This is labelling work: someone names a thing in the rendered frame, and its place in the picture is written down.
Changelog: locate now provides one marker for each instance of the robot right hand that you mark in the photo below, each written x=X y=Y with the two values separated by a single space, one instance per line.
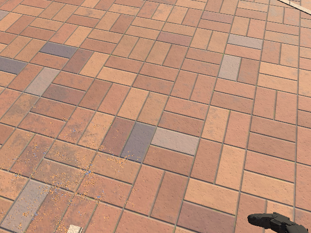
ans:
x=276 y=222

